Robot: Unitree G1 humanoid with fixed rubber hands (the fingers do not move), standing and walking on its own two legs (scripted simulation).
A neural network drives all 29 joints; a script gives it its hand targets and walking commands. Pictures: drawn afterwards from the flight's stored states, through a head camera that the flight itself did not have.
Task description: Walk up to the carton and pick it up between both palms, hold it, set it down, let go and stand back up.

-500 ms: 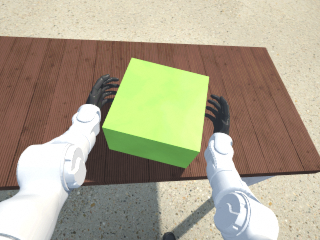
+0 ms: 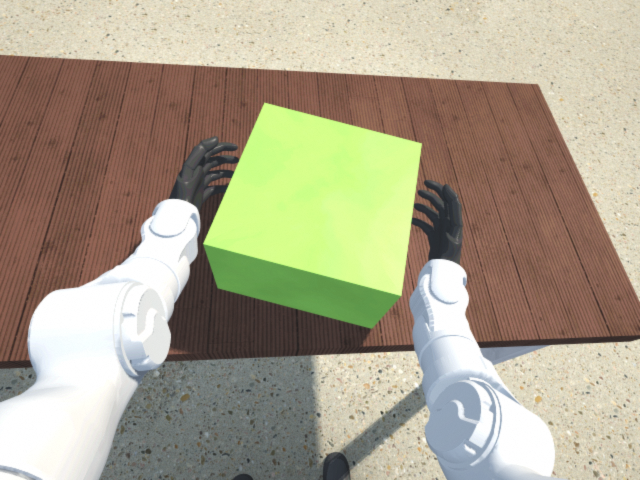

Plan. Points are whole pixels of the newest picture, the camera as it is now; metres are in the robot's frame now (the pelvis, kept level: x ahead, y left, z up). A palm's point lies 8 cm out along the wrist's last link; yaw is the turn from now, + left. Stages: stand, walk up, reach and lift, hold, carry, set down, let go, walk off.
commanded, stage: set down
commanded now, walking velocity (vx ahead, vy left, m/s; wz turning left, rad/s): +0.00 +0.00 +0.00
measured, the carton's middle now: (318, 216) +0.48 -0.06 -0.04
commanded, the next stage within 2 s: none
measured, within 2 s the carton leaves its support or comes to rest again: neither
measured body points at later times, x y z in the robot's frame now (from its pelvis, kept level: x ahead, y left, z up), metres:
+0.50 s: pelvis +0.00 +0.00 +0.00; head +0.14 +0.02 +0.43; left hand +0.49 +0.11 +0.01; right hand +0.40 -0.21 +0.01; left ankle -0.02 +0.10 -0.74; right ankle +0.01 -0.14 -0.74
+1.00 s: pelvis +0.00 +0.00 +0.00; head +0.14 +0.02 +0.42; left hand +0.49 +0.11 +0.01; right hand +0.40 -0.21 +0.01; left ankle -0.02 +0.10 -0.74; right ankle +0.01 -0.14 -0.74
